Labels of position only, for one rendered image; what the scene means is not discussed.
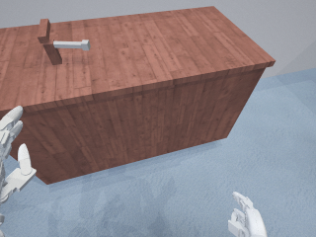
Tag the left robot hand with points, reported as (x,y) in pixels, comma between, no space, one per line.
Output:
(10,127)

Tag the right robot hand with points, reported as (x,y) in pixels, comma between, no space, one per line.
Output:
(248,224)

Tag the counter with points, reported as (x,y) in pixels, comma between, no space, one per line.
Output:
(150,84)

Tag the tap lever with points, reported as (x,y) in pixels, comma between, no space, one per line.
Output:
(84,44)

